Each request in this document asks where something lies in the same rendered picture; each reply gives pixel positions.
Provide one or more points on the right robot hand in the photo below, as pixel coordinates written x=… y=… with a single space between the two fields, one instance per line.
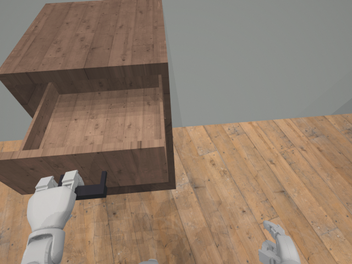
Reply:
x=283 y=250

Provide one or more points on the cabinet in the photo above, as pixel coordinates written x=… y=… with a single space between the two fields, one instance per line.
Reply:
x=88 y=40

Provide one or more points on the drawer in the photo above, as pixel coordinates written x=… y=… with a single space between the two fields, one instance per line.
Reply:
x=114 y=125

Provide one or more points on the left robot hand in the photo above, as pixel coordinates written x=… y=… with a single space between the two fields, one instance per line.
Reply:
x=51 y=206

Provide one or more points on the robot left forearm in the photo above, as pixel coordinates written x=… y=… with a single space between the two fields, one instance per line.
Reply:
x=44 y=246

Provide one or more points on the handle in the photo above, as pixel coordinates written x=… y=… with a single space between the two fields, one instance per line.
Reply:
x=90 y=191

